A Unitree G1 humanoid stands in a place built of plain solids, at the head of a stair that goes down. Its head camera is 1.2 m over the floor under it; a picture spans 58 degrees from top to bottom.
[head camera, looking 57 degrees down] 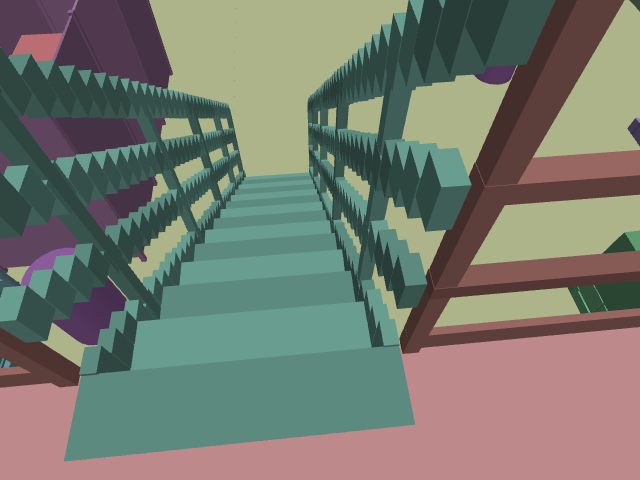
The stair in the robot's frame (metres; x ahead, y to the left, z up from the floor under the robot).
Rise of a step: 0.21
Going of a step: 0.24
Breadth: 0.89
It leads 6 degrees to the left of straight ahead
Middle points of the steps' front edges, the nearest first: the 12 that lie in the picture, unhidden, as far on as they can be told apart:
0.38 0.22 0.00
0.62 0.24 -0.21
0.86 0.26 -0.42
1.10 0.29 -0.64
1.34 0.31 -0.85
1.59 0.33 -1.06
1.83 0.36 -1.27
2.07 0.38 -1.49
2.31 0.40 -1.70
2.55 0.43 -1.91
2.79 0.45 -2.12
3.03 0.47 -2.34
